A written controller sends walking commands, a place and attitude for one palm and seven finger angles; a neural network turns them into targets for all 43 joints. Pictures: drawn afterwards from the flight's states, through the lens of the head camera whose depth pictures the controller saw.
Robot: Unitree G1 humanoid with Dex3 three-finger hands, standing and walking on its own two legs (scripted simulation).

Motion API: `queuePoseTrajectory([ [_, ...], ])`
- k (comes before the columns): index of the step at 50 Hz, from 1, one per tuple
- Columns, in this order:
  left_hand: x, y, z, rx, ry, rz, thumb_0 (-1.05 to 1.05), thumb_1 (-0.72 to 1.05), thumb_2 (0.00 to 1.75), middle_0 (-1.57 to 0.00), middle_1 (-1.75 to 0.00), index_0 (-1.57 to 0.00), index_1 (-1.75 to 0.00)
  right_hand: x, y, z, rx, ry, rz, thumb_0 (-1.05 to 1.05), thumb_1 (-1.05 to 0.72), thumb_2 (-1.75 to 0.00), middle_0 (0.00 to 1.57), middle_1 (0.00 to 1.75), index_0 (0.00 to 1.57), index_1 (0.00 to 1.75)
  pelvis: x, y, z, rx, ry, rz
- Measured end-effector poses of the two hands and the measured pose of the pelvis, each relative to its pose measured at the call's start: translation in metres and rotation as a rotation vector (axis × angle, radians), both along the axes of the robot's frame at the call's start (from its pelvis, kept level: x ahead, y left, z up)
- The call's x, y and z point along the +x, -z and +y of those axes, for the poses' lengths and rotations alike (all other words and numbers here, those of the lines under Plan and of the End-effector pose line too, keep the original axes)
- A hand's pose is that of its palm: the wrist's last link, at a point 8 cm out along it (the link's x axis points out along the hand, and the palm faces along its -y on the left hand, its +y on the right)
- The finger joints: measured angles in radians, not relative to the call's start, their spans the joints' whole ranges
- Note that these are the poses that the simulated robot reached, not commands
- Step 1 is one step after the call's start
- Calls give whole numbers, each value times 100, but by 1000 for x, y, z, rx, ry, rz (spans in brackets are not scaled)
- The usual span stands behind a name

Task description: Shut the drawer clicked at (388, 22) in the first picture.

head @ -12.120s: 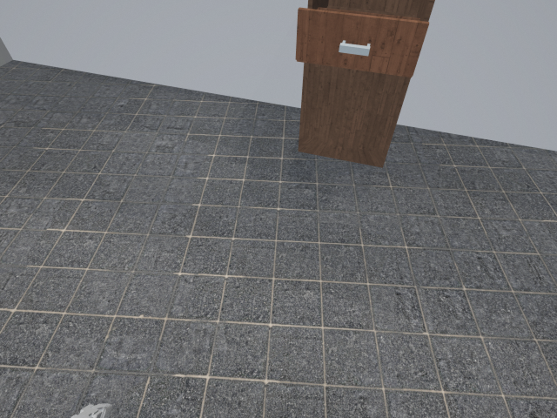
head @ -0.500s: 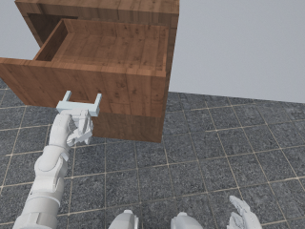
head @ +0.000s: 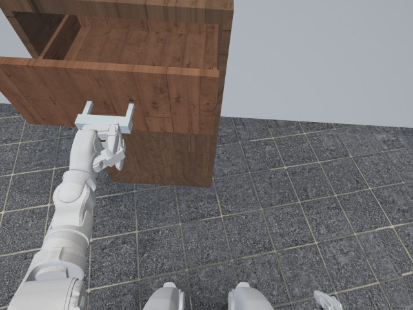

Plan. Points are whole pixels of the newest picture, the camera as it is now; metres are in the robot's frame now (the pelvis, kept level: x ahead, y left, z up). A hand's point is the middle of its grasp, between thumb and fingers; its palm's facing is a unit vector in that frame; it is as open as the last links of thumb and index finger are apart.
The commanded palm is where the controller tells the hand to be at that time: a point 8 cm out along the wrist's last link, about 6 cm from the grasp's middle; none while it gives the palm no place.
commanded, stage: push the drawer shut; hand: left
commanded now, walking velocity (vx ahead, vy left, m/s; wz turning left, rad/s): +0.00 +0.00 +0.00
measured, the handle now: (107, 115) +0.49 +0.21 +0.05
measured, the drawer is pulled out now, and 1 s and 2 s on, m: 0.16 0.04 0.00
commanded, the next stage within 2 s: pull the fist back off the drawer in 1.58 s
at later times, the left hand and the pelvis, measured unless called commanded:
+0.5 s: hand (124, 128) +0.46 +0.17 +0.05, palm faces -0.05 -1.00 -0.04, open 3.0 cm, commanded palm +0.46 +0.22 +0.05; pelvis -0.01 +0.00 -0.01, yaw -1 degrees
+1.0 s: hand (132, 102) +0.53 +0.17 +0.05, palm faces -0.04 -1.00 -0.04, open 3.1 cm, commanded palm +0.52 +0.20 +0.05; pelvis +0.00 +0.00 -0.02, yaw -2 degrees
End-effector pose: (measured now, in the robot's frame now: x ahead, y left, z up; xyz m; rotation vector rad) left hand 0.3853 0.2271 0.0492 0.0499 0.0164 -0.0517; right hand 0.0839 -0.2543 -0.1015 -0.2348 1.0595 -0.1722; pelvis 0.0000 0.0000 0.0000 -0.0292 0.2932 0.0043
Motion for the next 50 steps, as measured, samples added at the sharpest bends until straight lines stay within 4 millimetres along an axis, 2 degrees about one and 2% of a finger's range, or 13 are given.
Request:
queuePoseTrajectory([
  [16,31,-1,1,-3,-4,-3,-1,80,93,-140,-160,-140,-160,-21,6,0,-8,21,78,0,-90,-90,20,30,20,30,-3,4,2,-5,4,21],
  [39,93,-3,-3,-10,-11,8,0,80,93,-140,-160,-140,-160,-87,12,-6,-40,96,261,0,-90,-90,20,30,20,30,-8,15,3,-21,13,96],
  [50,124,-4,-4,-12,-16,16,1,79,92,-140,-160,-140,-160,-107,9,0,-43,130,326,0,-90,-90,20,30,20,30,-4,18,5,-31,21,132],
])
